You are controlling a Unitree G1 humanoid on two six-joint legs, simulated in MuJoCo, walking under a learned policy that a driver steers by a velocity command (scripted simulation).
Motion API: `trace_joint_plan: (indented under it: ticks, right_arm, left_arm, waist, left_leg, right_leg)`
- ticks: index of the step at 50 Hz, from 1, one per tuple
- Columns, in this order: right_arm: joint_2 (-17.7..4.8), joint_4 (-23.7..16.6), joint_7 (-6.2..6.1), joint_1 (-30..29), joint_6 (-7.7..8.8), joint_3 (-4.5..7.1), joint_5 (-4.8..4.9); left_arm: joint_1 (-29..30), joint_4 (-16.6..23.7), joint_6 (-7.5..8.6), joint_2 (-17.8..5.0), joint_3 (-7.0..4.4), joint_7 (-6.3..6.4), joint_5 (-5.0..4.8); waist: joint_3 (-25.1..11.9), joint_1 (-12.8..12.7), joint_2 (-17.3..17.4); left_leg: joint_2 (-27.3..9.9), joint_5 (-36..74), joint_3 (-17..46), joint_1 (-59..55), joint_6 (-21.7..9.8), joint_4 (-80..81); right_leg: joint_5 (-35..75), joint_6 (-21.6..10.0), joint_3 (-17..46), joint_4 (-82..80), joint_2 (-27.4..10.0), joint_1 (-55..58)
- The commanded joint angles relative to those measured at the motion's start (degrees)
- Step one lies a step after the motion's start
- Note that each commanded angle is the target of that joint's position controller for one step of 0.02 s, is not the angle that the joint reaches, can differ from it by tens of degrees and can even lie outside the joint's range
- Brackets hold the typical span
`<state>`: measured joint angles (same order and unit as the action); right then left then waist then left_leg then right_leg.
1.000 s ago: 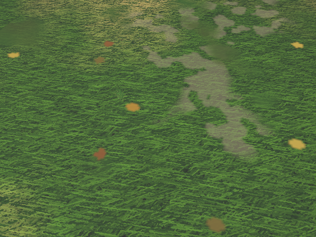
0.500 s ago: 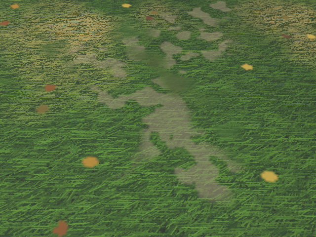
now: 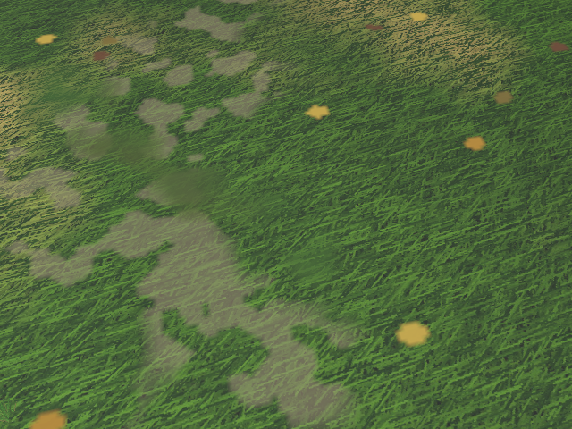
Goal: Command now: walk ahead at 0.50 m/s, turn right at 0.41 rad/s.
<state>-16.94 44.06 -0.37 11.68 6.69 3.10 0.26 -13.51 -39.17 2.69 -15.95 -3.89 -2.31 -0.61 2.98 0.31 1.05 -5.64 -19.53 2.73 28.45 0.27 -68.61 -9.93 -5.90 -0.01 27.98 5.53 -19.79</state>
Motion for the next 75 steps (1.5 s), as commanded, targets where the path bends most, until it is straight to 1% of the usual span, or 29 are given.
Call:
trace_joint_plan:
  ticks: [1,9,14,18,20,21,22,23,24,26,30,35,39,43,44,45,46,47,48,51,54,59,63,67,68,69,70,71,75]
  right_arm:
    - [-5.5,-2.4,-0.02,4.7,-0.63,1.70,-0.77]
    - [-2.4,-4.9,1.25,-7.6,-0.88,0.11,0.49]
    - [-2.4,-7.9,3.21,-12.7,-0.64,-0.18,1.19]
    - [-3.7,-8.9,4.34,-9.0,-0.77,0.41,0.74]
    - [-7.8,-6.5,3.69,3.9,-1.21,2.70,0.50]
    - [-12.4,-5.4,2.82,12.7,-1.62,4.01,0.30]
    - [-15.4,-5.3,3.04,13.4,-1.26,4.42,0.70]
    - [-9.7,-5.3,2.73,15.4,-1.51,3.17,1.08]
    - [-8.3,-6.0,2.30,12.3,-1.72,2.74,0.69]
    - [-7.4,-8.0,2.09,5.7,-2.16,2.34,0.36]
    - [-7.0,-8.9,1.34,3.0,-2.08,2.07,0.24]
    - [-8.7,-7.1,-0.08,6.4,-2.90,2.64,1.04]
    - [-8.8,-5.7,-0.41,9.8,-3.82,2.74,1.44]
    - [-8.1,-5.9,-0.69,8.3,-4.59,2.79,1.24]
    - [-6.6,-6.5,-0.59,7.4,-4.54,2.29,1.05]
    - [-3.5,-7.8,-0.31,6.5,-4.20,1.11,0.39]
    - [0.2,-8.9,-0.33,14.4,-3.63,-0.12,1.33]
    - [-4.6,-8.3,-0.46,15.6,-3.39,0.49,2.08]
    - [-8.5,-8.3,-0.45,10.1,-3.74,1.61,1.89]
    - [-5.7,-10.0,0.00,3.3,-3.84,1.58,0.38]
    - [-2.5,-9.8,0.58,4.1,-3.63,0.64,0.28]
    - [-0.6,-11.6,1.25,-5.8,-1.82,-0.78,-0.20]
    - [-2.5,-13.0,1.94,-11.3,-0.92,-0.17,0.74]
    - [-6.5,-10.7,1.32,-2.2,-0.29,2.16,0.31]
    - [-10.0,-9.8,0.56,6.7,-0.33,3.29,-0.88]
    - [-14.7,-8.8,0.41,11.6,-1.35,4.40,-1.59]
    - [-10.9,-7.7,0.67,12.9,-1.60,3.73,-0.96]
    - [-7.6,-7.7,0.70,10.3,-1.53,2.73,-0.35]
    - [-2.6,-6.8,1.16,1.0,-0.87,1.42,-0.91]
  left_arm:
    - [1.6,4.2,1.83,-5.9,-1.45,0.69,0.41]
    - [-4.6,-1.1,2.55,-7.7,-1.15,2.03,0.64]
    - [-7.0,-4.2,2.04,-8.4,-1.41,2.15,0.57]
    - [-4.8,-4.2,0.82,-10.2,-1.90,3.06,0.43]
    - [-3.1,-3.5,-0.02,-10.8,-1.79,3.76,0.35]
    - [-4.1,-2.1,0.46,-8.8,-0.79,4.19,1.40]
    - [-11.5,-0.9,2.08,-1.4,1.51,2.77,2.31]
    - [-6.5,-1.1,3.95,-6.7,0.81,1.73,0.89]
    - [-0.7,1.2,5.05,-8.4,0.36,1.14,-1.02]
    - [3.1,2.3,5.60,-7.8,0.32,1.64,0.72]
    - [-0.2,2.3,3.28,-6.2,0.19,2.41,1.75]
    - [9.9,4.5,3.13,-3.4,1.22,2.55,1.66]
    - [15.7,5.9,4.07,-4.5,0.81,1.63,0.60]
    - [11.5,5.1,5.17,-7.2,-0.83,1.30,0.16]
    - [6.5,4.1,5.42,-8.5,-1.65,1.65,0.52]
    - [-1.7,3.4,5.58,-11.3,-2.58,2.21,1.50]
    - [-8.1,1.7,4.82,-16.0,-3.76,2.38,2.29]
    - [-8.8,1.2,4.38,-12.5,-3.28,1.99,0.65]
    - [-6.4,2.0,4.06,-8.2,-2.16,2.20,0.48]
    - [-2.1,0.8,3.53,-4.9,-0.55,1.80,1.50]
    - [-2.0,-1.0,3.83,-5.3,-0.53,1.24,0.56]
    - [-3.7,-2.9,2.77,-9.5,-1.60,1.67,-0.74]
    - [-8.2,-4.8,1.74,-10.4,-1.73,1.94,-1.33]
    - [-8.1,-5.0,1.07,-9.0,-1.22,2.46,-0.98]
    - [-6.7,-3.5,1.39,-5.4,0.07,2.34,-0.02]
    - [-12.6,-1.8,2.23,-0.5,1.60,2.55,-0.39]
    - [-12.2,-2.3,2.46,-5.3,0.51,2.66,-1.79]
    - [-8.3,-1.8,2.19,-8.3,-0.49,2.63,-2.20]
    - [-4.7,-1.1,0.06,-5.2,-0.69,2.29,-1.13]
  waist:
    - [-7.5,2.0,-3.1]
    - [-1.8,-3.9,-4.5]
    - [1.5,-5.8,-3.4]
    - [-2.6,-2.7,-5.4]
    - [-10.5,4.6,-4.9]
    - [-17.1,7.5,1.8]
    - [-23.3,1.7,16.0]
    - [-24.6,6.1,9.5]
    - [-16.1,6.3,6.1]
    - [-7.7,2.4,-3.2]
    - [-5.4,-1.6,0.8]
    - [-3.9,2.0,2.8]
    - [-4.1,4.2,4.2]
    - [-4.8,0.7,6.7]
    - [-7.6,-2.0,6.5]
    - [-14.7,-5.8,2.2]
    - [-22.3,-3.6,-14.2]
    - [-21.1,-4.1,-16.5]
    - [-13.1,-5.7,-9.6]
    - [-3.1,-2.9,-5.4]
    - [-2.6,-0.4,-7.4]
    - [-2.2,-2.9,-5.8]
    - [-2.3,-4.4,-6.6]
    - [-6.7,1.9,-6.4]
    - [-13.6,6.3,-1.6]
    - [-21.0,5.0,13.8]
    - [-19.7,5.9,13.1]
    - [-12.5,5.8,8.9]
    - [-2.7,0.3,6.4]
  left_leg:
    - [-2.7,5.5,0.7,7.0,1.2,3.8]
    - [-1.2,29.3,-1.6,10.1,0.2,28.5]
    - [1.0,24.4,-1.1,15.6,-2.5,34.5]
    - [5.5,14.1,-5.6,7.7,-5.8,35.6]
    - [9.7,15.3,-7.6,-11.3,-8.9,38.3]
    - [-0.1,19.6,6.6,-29.1,-13.0,38.4]
    - [-12.7,9.7,37.6,-49.2,-23.8,43.3]
    - [-12.1,2.4,41.9,-51.6,-21.8,48.7]
    - [-10.8,4.0,34.0,-45.1,-19.3,50.1]
    - [-7.1,15.7,24.8,-29.1,-17.6,52.1]
    - [-3.3,25.9,17.4,-16.9,-18.0,55.5]
    - [1.7,23.1,11.7,-12.2,-13.9,54.4]
    - [0.4,17.5,16.6,-16.1,-12.4,50.9]
    - [-1.1,17.3,22.8,-20.6,-10.5,44.3]
    - [1.2,19.7,21.4,-19.1,-8.9,39.3]
    - [4.3,15.3,17.1,-12.9,-6.8,25.5]
    - [12.6,-8.8,8.6,7.0,-2.6,6.9]
    - [8.5,-14.1,8.1,16.4,-1.6,-3.0]
    - [6.1,-8.7,8.2,18.6,-1.1,-6.2]
    - [2.3,0.1,5.6,13.3,-0.8,-0.6]
    - [1.4,0.7,2.0,9.8,-0.5,7.0]
    - [2.5,13.0,-1.0,3.8,1.0,28.3]
    - [4.8,17.0,-0.7,-1.6,1.0,36.7]
    - [4.5,15.5,-0.7,-20.7,-2.7,43.6]
    - [-4.9,14.6,8.0,-34.2,-6.3,42.8]
    - [-18.5,7.6,28.5,-49.9,-14.0,46.0]
    - [-19.0,-3.6,36.9,-47.8,-16.0,49.9]
    - [-16.8,-4.4,29.5,-42.0,-14.1,51.1]
    - [-10.0,11.7,10.7,-23.4,-11.2,57.7]
  right_leg:
    - [17.5,-11.1,16.7,-14.8,-15.2,9.6]
    - [14.6,-6.0,6.0,-18.6,-14.2,12.8]
    - [16.9,-5.5,4.2,-16.9,-18.7,23.5]
    - [42.8,-2.9,0.5,-7.5,-19.0,27.4]
    - [54.7,-0.2,-3.1,10.8,-15.8,22.7]
    - [36.4,2.1,-4.9,29.1,-13.2,9.2]
    - [-18.9,5.7,-0.2,48.2,-0.4,-16.0]
    - [-21.0,4.7,8.0,52.5,-2.6,-22.7]
    - [-16.0,4.0,7.6,51.1,-5.3,-26.3]
    - [-10.1,4.5,6.0,42.0,-9.0,-22.4]
    - [-7.4,7.9,4.3,32.5,-10.6,-16.2]
    - [10.7,9.9,2.9,12.2,-7.4,-12.1]
    - [13.5,9.3,3.8,3.2,-4.9,-9.0]
    - [6.5,6.0,4.4,-2.4,-4.5,-2.0]
    - [7.1,4.1,4.5,-4.2,-5.8,6.3]
    - [5.0,0.3,11.8,-2.8,-14.4,20.4]
    - [-2.3,-9.4,35.2,-4.8,-27.7,40.6]
    - [-15.8,-10.9,46.6,-8.5,-31.1,40.5]
    - [-17.7,-8.0,38.4,-9.9,-28.1,33.7]
    - [-1.7,-4.9,21.1,-13.8,-19.9,16.3]
    - [6.1,-7.1,16.3,-16.7,-17.6,11.8]
    - [12.6,-6.7,10.6,-17.2,-15.4,9.2]
    - [9.4,-5.4,13.2,-14.7,-16.8,10.8]
    - [10.2,-1.2,13.3,-3.6,-13.9,7.9]
    - [3.1,1.2,10.1,11.6,-10.1,0.0]
    - [-19.6,4.5,3.2,30.3,-3.9,-18.0]
    - [-23.2,5.0,6.7,40.0,-5.8,-25.3]
    - [-18.5,5.0,7.4,43.2,-8.1,-27.8]
    - [-8.0,6.0,6.0,38.4,-12.5,-20.8]
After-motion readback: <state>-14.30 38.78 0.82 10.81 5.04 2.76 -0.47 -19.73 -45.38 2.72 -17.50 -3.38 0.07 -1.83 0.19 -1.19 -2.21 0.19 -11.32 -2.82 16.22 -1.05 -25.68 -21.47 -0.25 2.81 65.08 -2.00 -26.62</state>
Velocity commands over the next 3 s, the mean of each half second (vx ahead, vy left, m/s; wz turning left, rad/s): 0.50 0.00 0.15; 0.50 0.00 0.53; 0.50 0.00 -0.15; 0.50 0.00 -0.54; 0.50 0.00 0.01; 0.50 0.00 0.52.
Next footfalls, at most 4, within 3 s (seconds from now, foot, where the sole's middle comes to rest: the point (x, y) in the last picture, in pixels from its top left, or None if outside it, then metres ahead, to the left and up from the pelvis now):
0.40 left None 0.40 0.16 -0.77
0.90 right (292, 320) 0.71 0.03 -0.77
1.36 left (168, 289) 0.81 0.36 -0.77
1.84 right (250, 191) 1.14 0.15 -0.77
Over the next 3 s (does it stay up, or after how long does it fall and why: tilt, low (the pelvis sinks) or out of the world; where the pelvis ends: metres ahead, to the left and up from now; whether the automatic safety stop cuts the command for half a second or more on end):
stays up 1.63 0.27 0.00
